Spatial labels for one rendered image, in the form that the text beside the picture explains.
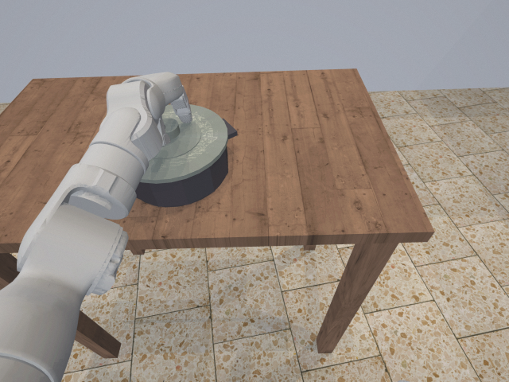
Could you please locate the robot left upper arm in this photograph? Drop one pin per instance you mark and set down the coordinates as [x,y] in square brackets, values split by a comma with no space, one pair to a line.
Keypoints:
[77,254]

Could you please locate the robot left hand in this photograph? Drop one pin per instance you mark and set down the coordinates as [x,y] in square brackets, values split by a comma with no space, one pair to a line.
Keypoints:
[174,94]

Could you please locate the knob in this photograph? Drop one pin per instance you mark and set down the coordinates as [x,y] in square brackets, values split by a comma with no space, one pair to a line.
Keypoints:
[171,127]

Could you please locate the pot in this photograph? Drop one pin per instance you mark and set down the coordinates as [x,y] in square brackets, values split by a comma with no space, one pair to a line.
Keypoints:
[190,190]

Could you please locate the table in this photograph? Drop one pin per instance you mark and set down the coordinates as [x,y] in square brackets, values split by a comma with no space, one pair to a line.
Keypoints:
[312,164]

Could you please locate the lid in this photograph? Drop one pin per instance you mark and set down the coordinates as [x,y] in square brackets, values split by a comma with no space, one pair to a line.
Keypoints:
[198,146]

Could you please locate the left robot forearm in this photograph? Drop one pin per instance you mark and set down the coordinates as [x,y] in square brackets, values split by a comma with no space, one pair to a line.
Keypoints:
[105,179]

